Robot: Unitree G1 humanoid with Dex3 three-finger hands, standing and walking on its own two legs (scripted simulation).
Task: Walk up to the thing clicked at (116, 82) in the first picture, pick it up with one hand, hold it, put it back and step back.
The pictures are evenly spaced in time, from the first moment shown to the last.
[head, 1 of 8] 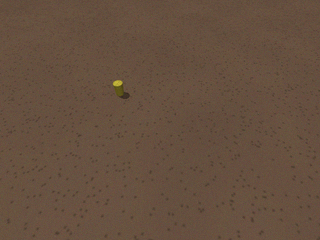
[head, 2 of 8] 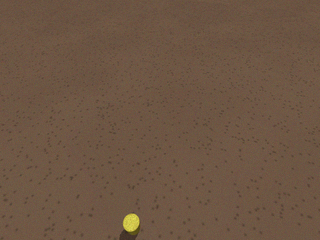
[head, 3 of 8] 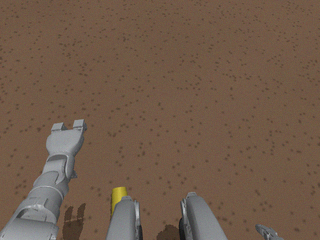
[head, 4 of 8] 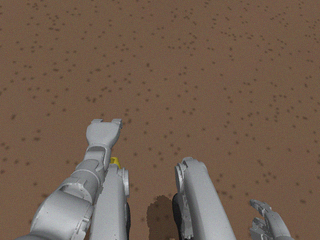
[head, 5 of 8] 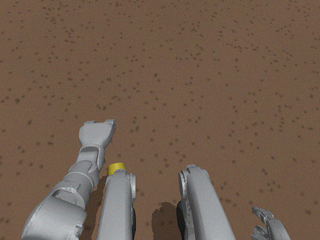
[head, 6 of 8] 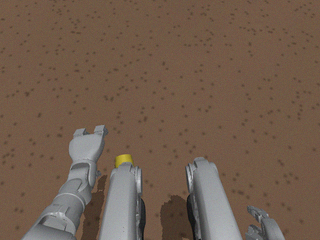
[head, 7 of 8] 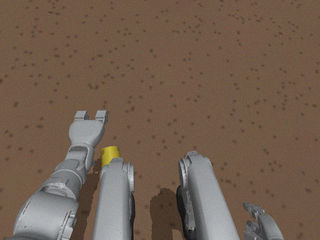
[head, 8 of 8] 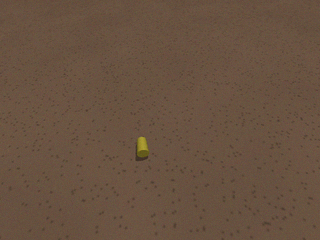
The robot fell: no
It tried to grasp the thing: yes
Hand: left
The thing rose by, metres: 0.07
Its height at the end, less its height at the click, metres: -0.02
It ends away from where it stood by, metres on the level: 0.13
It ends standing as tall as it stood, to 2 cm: no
